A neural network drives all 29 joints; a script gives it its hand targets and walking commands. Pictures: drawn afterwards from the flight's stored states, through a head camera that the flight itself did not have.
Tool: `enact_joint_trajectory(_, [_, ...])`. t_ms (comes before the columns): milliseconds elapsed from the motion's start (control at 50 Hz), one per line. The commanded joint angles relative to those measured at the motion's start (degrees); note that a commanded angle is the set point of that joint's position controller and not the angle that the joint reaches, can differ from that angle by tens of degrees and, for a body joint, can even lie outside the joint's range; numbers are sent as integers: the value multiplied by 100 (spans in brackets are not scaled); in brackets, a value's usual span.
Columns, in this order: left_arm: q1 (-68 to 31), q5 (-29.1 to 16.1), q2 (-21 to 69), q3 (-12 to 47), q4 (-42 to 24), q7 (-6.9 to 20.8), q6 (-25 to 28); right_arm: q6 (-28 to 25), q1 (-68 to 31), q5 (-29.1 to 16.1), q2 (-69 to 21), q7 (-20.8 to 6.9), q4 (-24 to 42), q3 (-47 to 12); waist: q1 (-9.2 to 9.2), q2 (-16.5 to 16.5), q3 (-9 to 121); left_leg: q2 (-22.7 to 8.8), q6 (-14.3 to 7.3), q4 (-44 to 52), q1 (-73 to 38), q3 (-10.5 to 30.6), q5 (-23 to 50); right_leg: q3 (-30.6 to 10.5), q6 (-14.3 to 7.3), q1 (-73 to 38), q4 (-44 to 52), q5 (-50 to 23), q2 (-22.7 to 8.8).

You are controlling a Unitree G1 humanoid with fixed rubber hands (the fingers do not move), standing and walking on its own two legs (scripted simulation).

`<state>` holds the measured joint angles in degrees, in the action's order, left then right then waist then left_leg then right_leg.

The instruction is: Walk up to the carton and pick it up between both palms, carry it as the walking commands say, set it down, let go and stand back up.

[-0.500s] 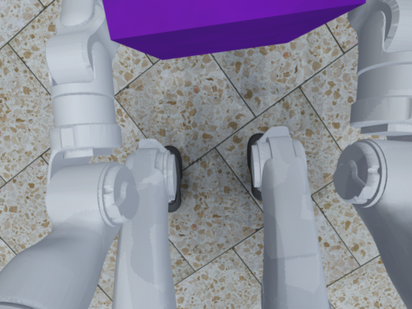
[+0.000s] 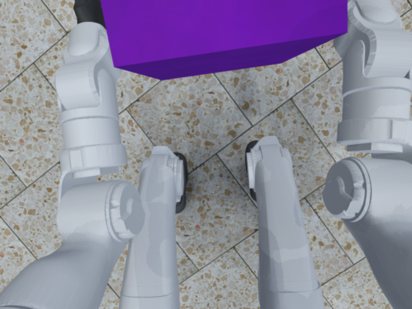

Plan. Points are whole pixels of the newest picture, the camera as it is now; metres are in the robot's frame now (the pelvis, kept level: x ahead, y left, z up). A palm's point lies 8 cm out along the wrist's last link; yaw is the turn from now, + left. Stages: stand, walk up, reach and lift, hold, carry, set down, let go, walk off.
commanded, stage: reach and lift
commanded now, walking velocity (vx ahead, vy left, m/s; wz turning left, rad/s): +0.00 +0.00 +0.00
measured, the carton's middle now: (216, 9) +0.55 -0.03 -0.13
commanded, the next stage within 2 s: none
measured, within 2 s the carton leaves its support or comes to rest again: neither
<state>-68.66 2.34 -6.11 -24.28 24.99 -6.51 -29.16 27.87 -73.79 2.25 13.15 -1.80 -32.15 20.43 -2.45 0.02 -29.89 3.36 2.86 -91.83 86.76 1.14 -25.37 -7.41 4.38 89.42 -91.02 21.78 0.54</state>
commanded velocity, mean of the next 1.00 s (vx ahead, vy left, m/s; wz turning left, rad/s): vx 0.00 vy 0.00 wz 0.00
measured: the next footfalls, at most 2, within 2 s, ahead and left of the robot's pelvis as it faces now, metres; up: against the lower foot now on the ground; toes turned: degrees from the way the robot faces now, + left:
none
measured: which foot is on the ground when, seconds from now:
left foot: down 0.00-1.00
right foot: down 0.00-1.00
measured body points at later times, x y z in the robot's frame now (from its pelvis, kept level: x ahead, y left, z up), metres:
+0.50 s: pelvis +0.02 +0.00 +0.07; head +0.32 -0.03 +0.39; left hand +0.52 +0.14 -0.01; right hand +0.53 -0.20 -0.01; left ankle +0.15 +0.13 -0.51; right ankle +0.17 -0.15 -0.51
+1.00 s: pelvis +0.09 +0.00 +0.14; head +0.22 -0.03 +0.57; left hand +0.52 +0.14 +0.13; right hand +0.51 -0.21 +0.13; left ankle +0.15 +0.13 -0.51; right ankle +0.17 -0.15 -0.51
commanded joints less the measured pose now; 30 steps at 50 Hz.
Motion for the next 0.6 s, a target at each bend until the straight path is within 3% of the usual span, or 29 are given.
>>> enact_joint_trajectory(0, [-4929,-1039,5584,4078,-1038,2060,220,81,-3692,-803,-6620,-1588,632,-3569,197,-328,14420,742,-100,1562,-3407,-495,423,1197,-345,-4613,1284,-677,799])
enact_joint_trajectory(40, [-4619,-850,5696,3831,-205,2188,166,60,-3497,-695,-6478,-1655,198,-3318,198,-163,13362,650,-80,1746,-2901,-554,-173,1177,-327,-4192,1474,-170,732])
enact_joint_trajectory(60, [-4239,-748,5721,3549,-80,2238,162,63,-3553,-586,-6705,-1663,284,-3306,193,-495,13287,675,-172,1823,-2802,-523,-279,1172,-306,-4427,1615,59,750])
enact_joint_trajectory(80, [-4584,-667,5681,3408,135,2314,183,92,-3531,-541,-6574,-1669,-72,-3124,243,-234,12784,623,-146,1917,-2476,-618,-652,1095,-350,-4201,1738,403,723])
enact_joint_trajectory(100, [-4487,-735,5809,3578,-121,2331,226,43,-3565,-579,-6836,-1716,158,-3296,234,-405,13328,660,-131,1869,-2854,-564,-273,1138,-317,-4486,1657,20,753])
enact_joint_trajectory(120, [-4709,-668,5679,3435,-162,2343,263,76,-3320,-434,-6771,-1760,-220,-3095,254,-324,13058,630,-117,1923,-2792,-531,-456,1167,-312,-4231,1649,147,703])
enact_joint_trajectory(140, [-4685,-777,5930,3684,-524,2329,273,93,-3262,-590,-6918,-1766,44,-3249,139,-257,13890,624,-106,1970,-3353,-514,-45,1177,-337,-4660,1729,-197,776])
enact_joint_trajectory(160, [-4565,-743,5795,3639,-417,2329,265,66,-3364,-593,-6930,-1756,249,-3342,378,-431,13795,665,-97,1940,-3220,-579,147,1143,-322,-4647,1742,-348,754])
enact_joint_trajectory(180, [-4413,-667,5658,3541,-329,2331,300,67,-3264,-619,-7000,-1741,148,-3368,387,-463,13543,681,-159,1994,-3104,-620,159,1088,-265,-4710,1830,-246,787])
enact_joint_trajectory(200, [-4461,-817,5808,3827,-748,2342,351,71,-3314,-823,-7177,-1769,485,-3620,370,-456,14173,678,-143,2046,-3442,-623,437,1078,-241,-5139,1910,-516,788])
enact_joint_trajectory(220, [-4431,-826,5767,3727,-762,2379,360,51,-3221,-780,-7094,-1737,512,-3683,431,-489,14250,695,-171,2018,-3356,-651,500,1017,-258,-5313,1901,-594,768])
enact_joint_trajectory(240, [-4228,-864,5653,3750,-777,2405,345,81,-2978,-610,-6950,-1739,500,-3584,300,-535,14268,723,-142,2068,-3550,-599,531,1088,-261,-5371,1878,-705,812])
enact_joint_trajectory(260, [-4210,-991,5842,3998,-1155,2364,340,73,-3122,-789,-7058,-1703,1075,-3922,286,-520,15081,736,-137,2055,-4161,-527,1085,1060,-246,-5795,1852,-1218,834])
enact_joint_trajectory(280, [-3694,-773,5659,3826,-570,2358,314,109,-2664,-533,-6970,-1702,461,-3683,340,-578,13932,727,-96,2119,-3410,-615,830,995,-249,-5416,1925,-1053,811])
enact_joint_trajectory(300, [-3691,-878,5800,3950,-888,2370,351,46,-2863,-780,-7190,-1708,1081,-4048,456,-702,14860,742,-130,2079,-3857,-635,1301,989,-236,-6047,1933,-1494,832])
enact_joint_trajectory(320, [-3534,-942,5829,4118,-983,2387,361,43,-2479,-704,-6976,-1681,1030,-3967,228,-664,14854,721,-96,2152,-3839,-607,1342,1003,-230,-6109,1993,-1582,807])
enact_joint_trajectory(340, [-3772,-1100,5796,4470,-1544,2338,426,-12,-2446,-852,-7054,-1664,1375,-4223,188,-619,15484,752,-68,2173,-4428,-480,1840,1041,-222,-6372,1899,-2172,877])
enact_joint_trajectory(360, [-3504,-985,5747,4308,-1219,2314,369,-19,-2237,-777,-6800,-1660,1156,-4036,159,-537,15000,726,-74,2113,-4257,-496,1805,1035,-266,-6043,1908,-2003,834])
enact_joint_trajectory(380, [-3324,-827,5716,4154,-983,2331,372,0,-2042,-614,-6854,-1656,850,-3877,307,-482,14008,717,-81,2341,-3862,-543,1537,962,-251,-5822,2067,-1790,815])
enact_joint_trajectory(400, [-3511,-1063,6088,4587,-1644,2341,387,-92,-2546,-988,-7050,-1679,1834,-4403,305,-377,15298,715,-91,2475,-4906,-379,1883,974,-228,-6565,2145,-2070,876])
enact_joint_trajectory(420, [-3319,-842,5860,4372,-1098,2314,369,-80,-2222,-683,-6785,-1666,1038,-4013,221,-363,14330,692,-33,2383,-4312,-407,1620,966,-272,-5889,2165,-1733,822])
enact_joint_trajectory(440, [-3109,-870,5896,4207,-866,2324,362,-104,-2323,-781,-6832,-1657,1217,-4119,432,-551,13904,713,-62,2530,-4157,-421,1562,936,-264,-5979,2281,-1678,806])
enact_joint_trajectory(460, [-3372,-944,5965,4483,-1319,2339,388,-126,-2185,-717,-7045,-1676,1278,-4072,208,-424,14410,678,-85,2613,-4544,-364,1448,956,-297,-6235,2356,-1644,828])
enact_joint_trajectory(480, [-3334,-924,5687,4442,-1253,2344,436,-95,-2101,-668,-6963,-1696,1069,-4049,301,-550,13852,674,-49,2618,-4160,-426,1342,868,-279,-6132,2425,-1557,792])
enact_joint_trajectory(500, [-3403,-983,5870,4491,-1692,2326,479,-111,-2000,-712,-7041,-1673,1255,-4123,292,-538,14092,723,-96,2756,-4565,-316,1599,946,-249,-6410,2400,-1813,830])
enact_joint_trajectory(520, [-3703,-933,5856,4493,-1475,2315,441,-94,-1978,-579,-6936,-1679,829,-3853,111,-301,13526,644,-37,2805,-4365,-299,1075,912,-339,-5876,2529,-1241,801])
enact_joint_trajectory(540, [-3885,-1094,5998,4701,-1582,2317,478,-168,-2223,-634,-6969,-1691,1080,-3954,64,-250,13724,647,-2,2898,-4776,-226,1210,947,-321,-5995,2605,-1437,811])
enact_joint_trajectory(560, [-3460,-903,5884,4401,-968,2361,413,-180,-2218,-521,-6863,-1694,933,-3834,297,-312,13084,653,3,2918,-4207,-354,940,878,-345,-5818,2697,-1159,763])
enact_joint_trajectory(580, [-3325,-890,5865,4460,-1181,2367,443,-159,-1985,-591,-7086,-1694,972,-3964,338,-446,13257,657,-57,3023,-4446,-359,1122,890,-298,-6225,2742,-1352,783])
